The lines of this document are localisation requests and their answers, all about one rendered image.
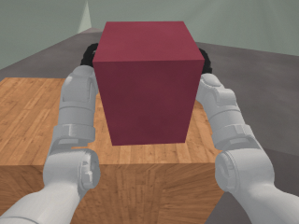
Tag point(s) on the left robot hand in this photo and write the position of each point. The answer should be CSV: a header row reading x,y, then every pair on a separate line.
x,y
88,55

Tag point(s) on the pedestal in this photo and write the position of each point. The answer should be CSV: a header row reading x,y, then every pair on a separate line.
x,y
139,184

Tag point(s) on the left robot forearm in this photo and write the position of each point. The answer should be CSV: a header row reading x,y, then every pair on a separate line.
x,y
76,111

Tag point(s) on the right robot hand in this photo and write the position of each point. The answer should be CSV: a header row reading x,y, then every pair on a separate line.
x,y
207,64

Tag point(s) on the left robot upper arm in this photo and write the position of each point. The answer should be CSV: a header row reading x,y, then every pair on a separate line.
x,y
68,175

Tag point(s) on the carton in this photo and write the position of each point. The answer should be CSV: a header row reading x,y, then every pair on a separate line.
x,y
148,74

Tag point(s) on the right robot upper arm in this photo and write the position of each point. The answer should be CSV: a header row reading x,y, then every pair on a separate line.
x,y
247,173

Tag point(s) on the right robot forearm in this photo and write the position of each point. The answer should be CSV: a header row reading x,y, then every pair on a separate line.
x,y
229,130

